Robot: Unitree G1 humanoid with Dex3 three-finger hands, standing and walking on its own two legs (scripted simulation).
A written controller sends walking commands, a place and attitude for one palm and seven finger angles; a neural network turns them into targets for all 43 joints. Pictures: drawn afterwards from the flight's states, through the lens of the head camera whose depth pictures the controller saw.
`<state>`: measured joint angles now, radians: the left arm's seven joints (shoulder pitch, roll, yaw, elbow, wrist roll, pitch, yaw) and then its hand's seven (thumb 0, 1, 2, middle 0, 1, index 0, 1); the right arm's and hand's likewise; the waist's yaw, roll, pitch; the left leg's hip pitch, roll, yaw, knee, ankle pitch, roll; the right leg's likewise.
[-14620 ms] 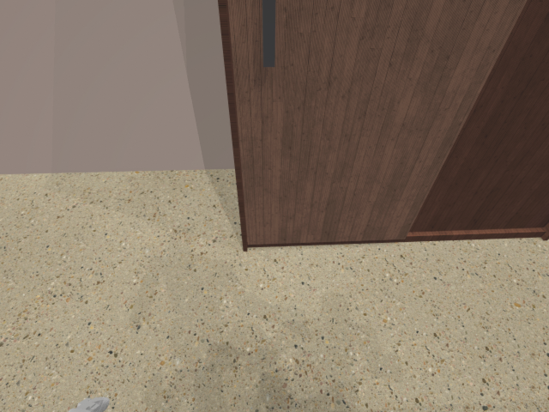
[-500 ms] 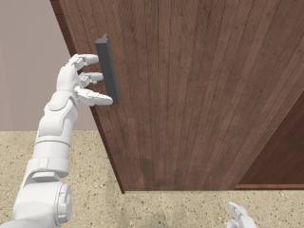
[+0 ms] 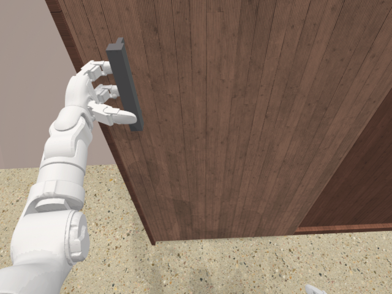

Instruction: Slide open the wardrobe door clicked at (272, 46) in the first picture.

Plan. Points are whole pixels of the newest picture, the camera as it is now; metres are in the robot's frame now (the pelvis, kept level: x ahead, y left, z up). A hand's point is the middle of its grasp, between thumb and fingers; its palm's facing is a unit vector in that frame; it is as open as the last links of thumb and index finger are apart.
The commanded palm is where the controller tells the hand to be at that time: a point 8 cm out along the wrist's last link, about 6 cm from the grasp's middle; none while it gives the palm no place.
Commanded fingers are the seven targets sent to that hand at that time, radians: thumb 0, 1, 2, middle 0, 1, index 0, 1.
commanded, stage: slide the fingers in behind the handle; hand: left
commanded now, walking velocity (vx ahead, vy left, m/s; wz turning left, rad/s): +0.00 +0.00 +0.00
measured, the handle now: (129, 87) +0.48 +0.16 +0.20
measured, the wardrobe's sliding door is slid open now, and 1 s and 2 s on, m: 0.00 0.00 0.00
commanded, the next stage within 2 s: move the hooked fingers beside the handle in 0.72 s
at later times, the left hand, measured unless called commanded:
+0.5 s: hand (114, 101) +0.42 +0.17 +0.21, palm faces +0.05 -1.00 +0.01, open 14.0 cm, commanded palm +0.39 +0.22 +0.20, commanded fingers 0.00 -0.50 0.30 -0.30 -1.20 -0.30 -1.20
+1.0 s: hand (119, 100) +0.42 +0.16 +0.21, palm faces +0.07 -1.00 +0.00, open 14.2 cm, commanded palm +0.39 +0.21 +0.20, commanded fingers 0.00 -0.50 0.30 -0.30 -1.20 -0.30 -1.20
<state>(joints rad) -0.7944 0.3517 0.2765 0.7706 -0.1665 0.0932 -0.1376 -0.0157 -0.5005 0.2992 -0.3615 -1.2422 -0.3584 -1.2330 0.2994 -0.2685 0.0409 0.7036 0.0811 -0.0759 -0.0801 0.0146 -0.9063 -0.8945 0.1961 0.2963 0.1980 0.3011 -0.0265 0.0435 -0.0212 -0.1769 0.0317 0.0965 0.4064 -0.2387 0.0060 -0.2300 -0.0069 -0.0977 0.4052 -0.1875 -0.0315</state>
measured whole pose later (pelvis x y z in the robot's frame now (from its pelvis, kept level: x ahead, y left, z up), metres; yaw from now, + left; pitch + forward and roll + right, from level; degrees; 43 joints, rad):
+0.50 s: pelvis +0.00 +0.01 +0.00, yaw +0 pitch -1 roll +0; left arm -0.71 0.27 0.21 0.57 -0.18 0.17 -0.09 -0.02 -0.50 0.30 -0.30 -1.20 -0.30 -1.20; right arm 0.22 -0.25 0.05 0.67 0.08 -0.08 -0.07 0.02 -0.91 -0.89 0.20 0.30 0.20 0.30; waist 0.01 0.04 -0.02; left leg -0.15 0.02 0.10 0.40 -0.24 0.02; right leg -0.20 -0.02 -0.10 0.40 -0.18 -0.02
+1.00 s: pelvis +0.00 +0.01 +0.00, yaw +1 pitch -1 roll +0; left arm -0.72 0.24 0.18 0.54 -0.18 0.22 -0.04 -0.02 -0.50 0.30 -0.28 -1.20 -0.27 -1.20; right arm 0.22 -0.24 0.05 0.69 0.07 -0.04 -0.07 0.02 -0.91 -0.89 0.20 0.30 0.20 0.30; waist 0.02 0.04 -0.02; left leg -0.14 0.01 0.09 0.39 -0.24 0.02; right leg -0.19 -0.02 -0.10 0.39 -0.19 -0.02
